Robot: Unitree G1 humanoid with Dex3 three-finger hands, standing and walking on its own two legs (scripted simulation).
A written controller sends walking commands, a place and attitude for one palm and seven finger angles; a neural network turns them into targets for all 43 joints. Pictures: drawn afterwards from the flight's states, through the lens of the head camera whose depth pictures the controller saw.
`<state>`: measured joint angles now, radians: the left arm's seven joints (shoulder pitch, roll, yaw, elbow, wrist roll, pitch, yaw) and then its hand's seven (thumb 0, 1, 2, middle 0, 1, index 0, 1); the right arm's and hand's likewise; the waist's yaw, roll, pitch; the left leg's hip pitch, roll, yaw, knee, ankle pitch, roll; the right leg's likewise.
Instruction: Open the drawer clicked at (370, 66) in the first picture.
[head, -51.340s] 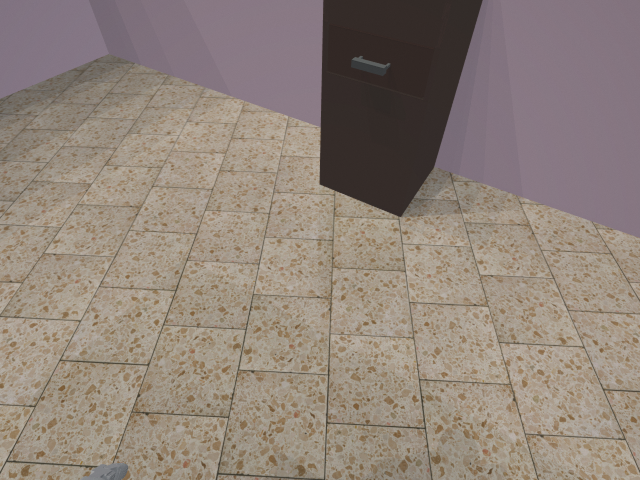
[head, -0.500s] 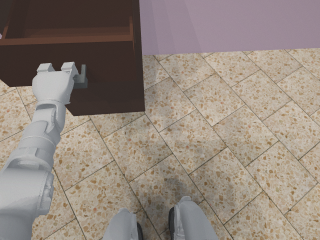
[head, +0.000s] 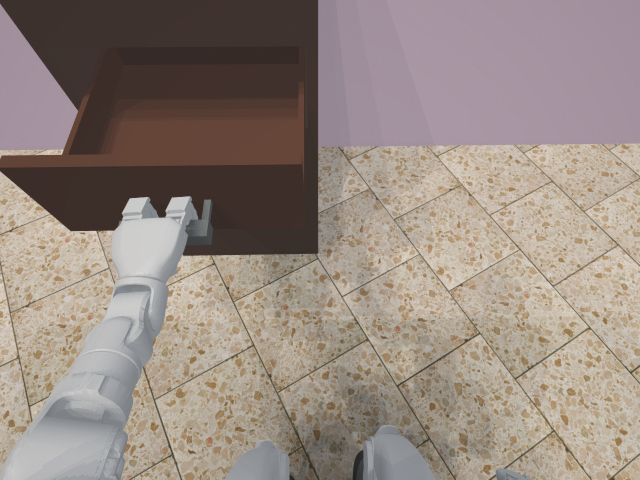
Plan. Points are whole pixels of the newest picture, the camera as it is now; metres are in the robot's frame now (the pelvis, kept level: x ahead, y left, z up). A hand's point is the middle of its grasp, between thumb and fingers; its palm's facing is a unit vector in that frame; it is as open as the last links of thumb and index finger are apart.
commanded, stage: pull the drawer open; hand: left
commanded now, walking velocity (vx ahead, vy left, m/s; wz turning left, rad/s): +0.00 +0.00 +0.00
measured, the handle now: (168, 219) +0.46 +0.23 -0.03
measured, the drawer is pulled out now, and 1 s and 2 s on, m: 0.23 0.30 0.27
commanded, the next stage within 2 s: none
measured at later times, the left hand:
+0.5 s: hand (159, 304) +0.34 +0.22 -0.05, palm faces -0.04 -0.03 -1.00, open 6.1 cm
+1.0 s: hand (159, 314) +0.33 +0.22 -0.05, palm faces -0.05 -0.06 -1.00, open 6.3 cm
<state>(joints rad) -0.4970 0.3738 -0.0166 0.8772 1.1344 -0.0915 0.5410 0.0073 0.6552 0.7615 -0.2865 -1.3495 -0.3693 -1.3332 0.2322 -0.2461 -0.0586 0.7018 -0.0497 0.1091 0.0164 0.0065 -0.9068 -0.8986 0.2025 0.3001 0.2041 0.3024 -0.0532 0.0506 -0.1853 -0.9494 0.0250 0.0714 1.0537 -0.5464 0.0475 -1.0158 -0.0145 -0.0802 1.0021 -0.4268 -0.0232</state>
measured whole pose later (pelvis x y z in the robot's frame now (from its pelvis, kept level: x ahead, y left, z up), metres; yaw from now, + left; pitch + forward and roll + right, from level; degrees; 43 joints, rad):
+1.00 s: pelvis +0.02 -0.01 +0.01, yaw -2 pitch +22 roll -1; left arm 0.02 0.34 0.00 0.38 1.11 0.01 0.54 0.02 0.68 0.73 -0.22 -1.26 -0.34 -1.27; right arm 0.19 -0.24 -0.05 0.63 -0.04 0.06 0.02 0.01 -0.91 -0.90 0.20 0.30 0.20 0.30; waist -0.06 0.03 -0.18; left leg -0.84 0.04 0.09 1.02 -0.57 0.03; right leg -0.93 0.02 -0.04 0.99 -0.45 -0.03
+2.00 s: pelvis -0.03 -0.01 -0.01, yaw -3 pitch +22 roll +0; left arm -0.37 0.40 0.04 0.80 1.12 -0.08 0.53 -0.03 0.64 0.78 -0.32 -1.33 -0.37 -1.35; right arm 0.22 -0.26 -0.06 0.74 -0.04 0.04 -0.03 0.01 -0.91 -0.90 0.20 0.30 0.20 0.30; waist -0.04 0.04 -0.17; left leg -0.95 -0.02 0.00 1.11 -0.54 0.02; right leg -1.05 0.02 -0.02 1.07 -0.41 -0.03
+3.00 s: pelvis +0.04 +0.01 +0.00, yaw -4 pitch +23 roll -2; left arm 0.08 0.32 -0.04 0.34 1.14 0.02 0.62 -0.01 0.66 0.79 -0.26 -1.28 -0.35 -1.30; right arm 0.13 -0.26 -0.05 0.65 -0.06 0.03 0.00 0.01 -0.91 -0.90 0.20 0.30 0.20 0.30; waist 0.00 0.03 -0.18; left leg -0.83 -0.02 0.00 1.07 -0.60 0.02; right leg -0.93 0.03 -0.02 1.02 -0.48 -0.01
